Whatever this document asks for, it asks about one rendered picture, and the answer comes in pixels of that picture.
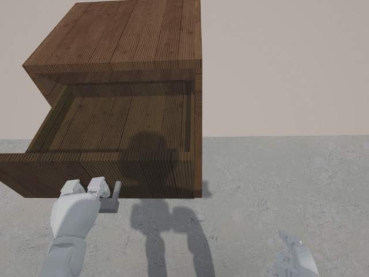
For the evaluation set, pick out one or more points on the cabinet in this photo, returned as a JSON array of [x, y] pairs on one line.
[[128, 40]]

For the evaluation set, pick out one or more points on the robot right hand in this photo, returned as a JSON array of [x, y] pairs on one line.
[[300, 261]]

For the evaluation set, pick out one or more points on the drawer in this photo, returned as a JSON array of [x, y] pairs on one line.
[[141, 133]]

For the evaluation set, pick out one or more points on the handle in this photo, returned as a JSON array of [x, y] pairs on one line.
[[111, 205]]

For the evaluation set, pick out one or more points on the robot left hand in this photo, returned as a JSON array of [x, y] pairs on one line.
[[75, 212]]

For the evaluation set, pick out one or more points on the left robot forearm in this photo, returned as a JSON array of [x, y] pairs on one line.
[[65, 258]]

